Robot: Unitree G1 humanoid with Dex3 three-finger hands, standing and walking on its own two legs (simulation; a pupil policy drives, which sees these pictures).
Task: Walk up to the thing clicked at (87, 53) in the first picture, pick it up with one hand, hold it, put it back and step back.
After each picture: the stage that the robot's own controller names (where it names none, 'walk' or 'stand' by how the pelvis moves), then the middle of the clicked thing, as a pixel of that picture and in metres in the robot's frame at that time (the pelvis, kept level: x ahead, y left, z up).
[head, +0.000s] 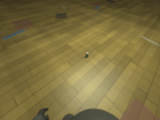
stand; (87, 55) +1.31 +0.01 -0.72
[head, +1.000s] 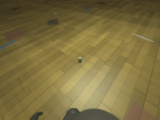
walk; (80, 59) +1.19 +0.23 -0.71
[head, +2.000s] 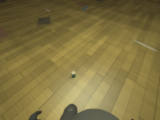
walk; (73, 74) +0.75 +0.26 -0.71
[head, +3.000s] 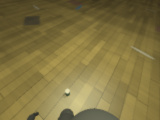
walk; (67, 92) +0.43 +0.20 -0.70
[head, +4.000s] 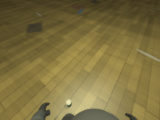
stand; (68, 103) +0.31 +0.21 -0.72
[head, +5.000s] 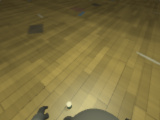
stand; (69, 105) +0.30 +0.19 -0.73
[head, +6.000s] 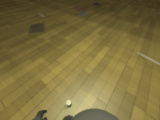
stand; (69, 103) +0.32 +0.20 -0.73
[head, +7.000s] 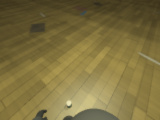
stand; (69, 104) +0.31 +0.19 -0.73
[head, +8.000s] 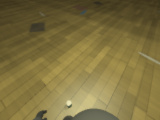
go down; (69, 104) +0.31 +0.19 -0.73
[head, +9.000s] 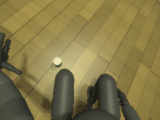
go down; (57, 62) +0.40 +0.23 -0.31
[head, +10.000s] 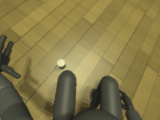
approach; (61, 64) +0.40 +0.23 -0.31
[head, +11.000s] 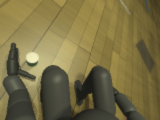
close in; (32, 59) +0.39 +0.27 -0.22
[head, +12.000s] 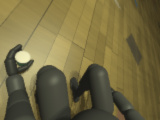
close; (23, 59) +0.38 +0.28 -0.22
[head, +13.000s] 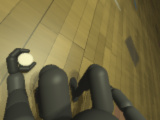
lift; (25, 60) +0.36 +0.27 -0.22
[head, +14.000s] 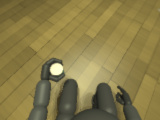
lift; (58, 71) +0.32 +0.20 -0.02
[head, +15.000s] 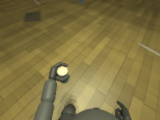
hold; (63, 75) +0.32 +0.17 +0.00
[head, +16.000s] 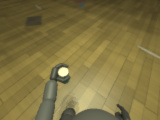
hold; (64, 76) +0.32 +0.17 +0.00
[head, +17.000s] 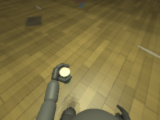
crouch; (65, 75) +0.33 +0.16 +0.00
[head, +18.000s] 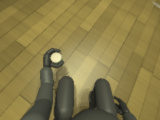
crouch; (57, 60) +0.41 +0.21 -0.09
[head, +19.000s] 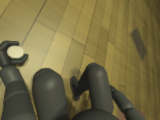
lower; (17, 54) +0.41 +0.29 -0.22
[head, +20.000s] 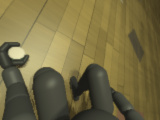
lower; (18, 55) +0.40 +0.29 -0.22
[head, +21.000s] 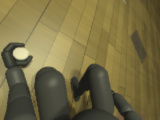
lower; (21, 55) +0.39 +0.29 -0.22
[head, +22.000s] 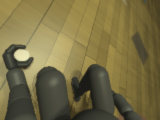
lower; (22, 57) +0.38 +0.29 -0.22
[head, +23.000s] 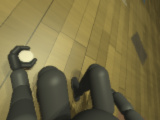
loosen; (26, 58) +0.38 +0.27 -0.22
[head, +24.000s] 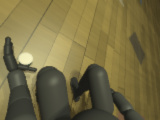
withdraw; (25, 60) +0.38 +0.27 -0.23
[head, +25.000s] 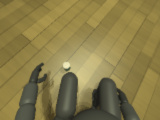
walk; (66, 66) +0.41 +0.21 -0.35
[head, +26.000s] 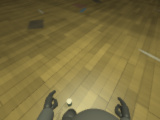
stand; (69, 102) +0.32 +0.17 -0.66
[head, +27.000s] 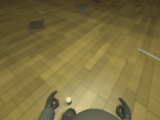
stand; (68, 100) +0.34 +0.19 -0.67
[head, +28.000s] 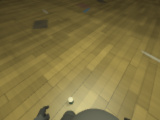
stand; (70, 100) +0.33 +0.18 -0.70
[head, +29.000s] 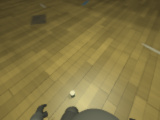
walk; (72, 93) +0.38 +0.17 -0.71
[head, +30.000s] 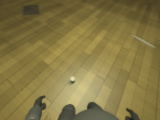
walk; (72, 80) +0.53 +0.16 -0.71
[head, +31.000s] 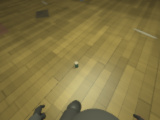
walk; (76, 64) +0.87 +0.24 -0.70
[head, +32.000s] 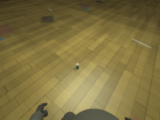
stand; (77, 66) +0.97 +0.17 -0.71
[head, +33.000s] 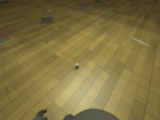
stand; (77, 66) +0.98 +0.19 -0.73
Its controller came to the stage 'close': yes
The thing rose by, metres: 0.72
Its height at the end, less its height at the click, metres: +0.00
